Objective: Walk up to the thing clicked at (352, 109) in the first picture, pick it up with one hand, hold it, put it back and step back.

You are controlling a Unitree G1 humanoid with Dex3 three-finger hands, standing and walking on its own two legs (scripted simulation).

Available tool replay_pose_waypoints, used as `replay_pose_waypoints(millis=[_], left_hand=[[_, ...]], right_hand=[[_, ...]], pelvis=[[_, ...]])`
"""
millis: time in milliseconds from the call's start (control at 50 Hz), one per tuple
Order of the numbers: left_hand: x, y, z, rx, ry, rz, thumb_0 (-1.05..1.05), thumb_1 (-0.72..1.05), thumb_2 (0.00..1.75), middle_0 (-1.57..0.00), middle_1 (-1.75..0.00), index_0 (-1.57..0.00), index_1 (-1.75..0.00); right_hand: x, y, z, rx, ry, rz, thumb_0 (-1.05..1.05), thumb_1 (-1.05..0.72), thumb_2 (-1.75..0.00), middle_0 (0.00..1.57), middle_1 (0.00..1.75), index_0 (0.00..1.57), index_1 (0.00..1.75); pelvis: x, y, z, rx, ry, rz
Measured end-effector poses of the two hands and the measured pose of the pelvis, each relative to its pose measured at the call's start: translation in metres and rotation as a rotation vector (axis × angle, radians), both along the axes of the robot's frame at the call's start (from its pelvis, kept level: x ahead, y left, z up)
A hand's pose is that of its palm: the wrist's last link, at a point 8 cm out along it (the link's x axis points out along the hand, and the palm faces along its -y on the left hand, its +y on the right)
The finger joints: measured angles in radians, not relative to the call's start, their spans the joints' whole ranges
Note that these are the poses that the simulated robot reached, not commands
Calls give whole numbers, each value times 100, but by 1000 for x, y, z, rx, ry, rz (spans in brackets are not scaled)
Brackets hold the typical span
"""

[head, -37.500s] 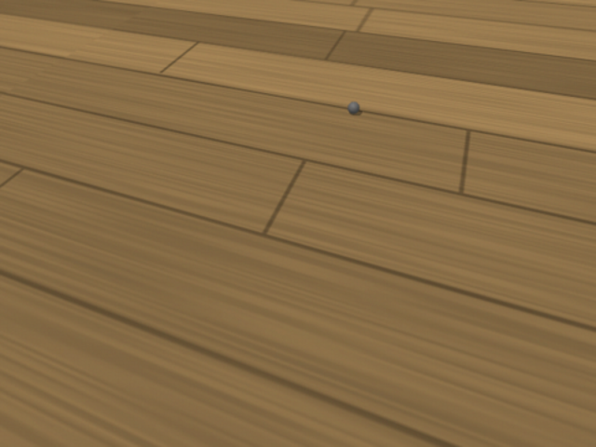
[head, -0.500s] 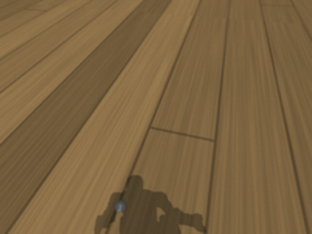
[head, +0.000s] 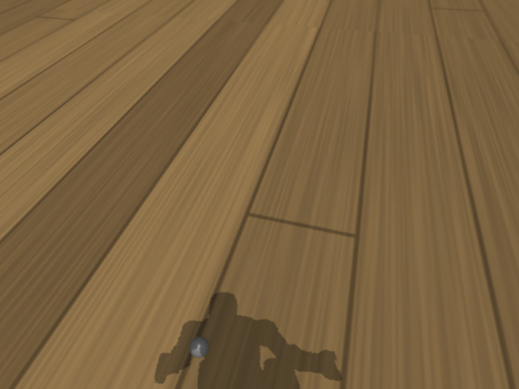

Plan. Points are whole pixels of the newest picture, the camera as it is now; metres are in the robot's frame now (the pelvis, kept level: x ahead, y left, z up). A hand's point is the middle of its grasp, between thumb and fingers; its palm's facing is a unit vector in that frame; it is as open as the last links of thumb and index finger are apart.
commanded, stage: stand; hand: left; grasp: from above
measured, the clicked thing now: (199, 347) +0.42 +0.27 -0.75
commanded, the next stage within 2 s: step back in 0.66 s
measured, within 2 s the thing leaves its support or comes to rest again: neither
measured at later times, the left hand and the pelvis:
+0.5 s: hand out of the picture +0.07 +0.24 -0.16, palm faces -0.02 -0.94 -0.33, open 7.4 cm; pelvis +0.00 +0.00 +0.00, yaw +0 degrees
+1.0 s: hand out of the picture +0.06 +0.25 -0.17, palm faces -0.04 -0.91 -0.41, open 7.4 cm; pelvis -0.05 -0.02 -0.03, yaw +0 degrees
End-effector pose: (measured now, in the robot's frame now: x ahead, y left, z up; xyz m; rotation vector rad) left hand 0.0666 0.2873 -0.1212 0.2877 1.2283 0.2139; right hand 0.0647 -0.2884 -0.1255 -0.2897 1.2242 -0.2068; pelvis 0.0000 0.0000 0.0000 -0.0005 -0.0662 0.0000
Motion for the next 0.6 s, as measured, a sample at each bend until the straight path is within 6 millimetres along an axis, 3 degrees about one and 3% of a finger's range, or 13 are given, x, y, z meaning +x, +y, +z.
replay_pose_waypoints(millis=[380,600], left_hand=[[-6,1,-1,0,29,-11,0,91,90,-20,-30,-20,-30],[1,0,1,6,20,-17,0,91,90,-20,-30,-20,-30]], right_hand=[[-5,-5,0,-3,26,-2,0,-90,-90,20,30,21,30],[-1,-7,0,-1,26,-1,0,-90,-90,20,30,21,30]], pelvis=[[1,-1,0,1,13,0],[6,-3,0,2,15,-1]])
